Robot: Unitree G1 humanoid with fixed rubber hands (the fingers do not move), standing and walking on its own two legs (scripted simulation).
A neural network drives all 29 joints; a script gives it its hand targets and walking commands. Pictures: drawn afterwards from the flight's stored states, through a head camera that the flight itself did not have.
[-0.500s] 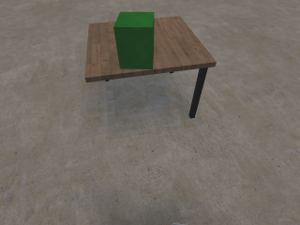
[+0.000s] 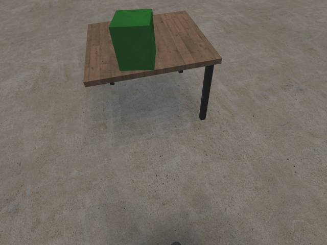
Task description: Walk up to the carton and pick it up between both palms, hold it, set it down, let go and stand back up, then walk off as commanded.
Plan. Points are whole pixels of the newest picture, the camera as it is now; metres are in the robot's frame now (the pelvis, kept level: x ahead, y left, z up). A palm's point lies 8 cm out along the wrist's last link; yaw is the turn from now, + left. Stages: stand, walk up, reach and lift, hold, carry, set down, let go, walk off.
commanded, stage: walk off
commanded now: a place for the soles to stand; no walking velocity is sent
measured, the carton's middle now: (135, 40) +1.16 +0.19 -0.07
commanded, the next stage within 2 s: stand in 0.34 s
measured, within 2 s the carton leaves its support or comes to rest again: neither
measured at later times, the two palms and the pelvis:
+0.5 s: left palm out of the picture -0.05 +0.32 -0.08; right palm out of the picture -0.05 -0.33 -0.11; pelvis -0.11 -0.01 -0.01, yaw +1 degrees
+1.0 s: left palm out of the picture -0.04 +0.29 -0.10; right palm out of the picture -0.04 -0.33 -0.09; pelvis -0.12 -0.01 +0.00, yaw +1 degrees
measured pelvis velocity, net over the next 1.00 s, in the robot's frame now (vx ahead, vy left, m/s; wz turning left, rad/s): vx -0.12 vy -0.01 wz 0.01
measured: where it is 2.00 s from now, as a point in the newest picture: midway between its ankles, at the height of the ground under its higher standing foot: outside the picture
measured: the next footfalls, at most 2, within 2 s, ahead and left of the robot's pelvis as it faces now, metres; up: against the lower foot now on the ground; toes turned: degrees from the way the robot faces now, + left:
left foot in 0.22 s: -0.02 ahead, +0.12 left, +0.00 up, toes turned -2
right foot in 0.48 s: -0.05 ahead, -0.09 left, +0.00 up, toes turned +2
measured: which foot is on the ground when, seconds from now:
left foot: up 0.00-0.20, down 0.22-1.00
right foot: down 0.00-0.20, up 0.22-0.46, down 0.48-1.00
